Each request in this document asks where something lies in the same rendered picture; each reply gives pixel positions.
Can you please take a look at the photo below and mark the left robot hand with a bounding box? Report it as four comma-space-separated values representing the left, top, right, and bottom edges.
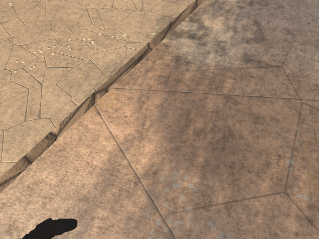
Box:
20, 218, 78, 239

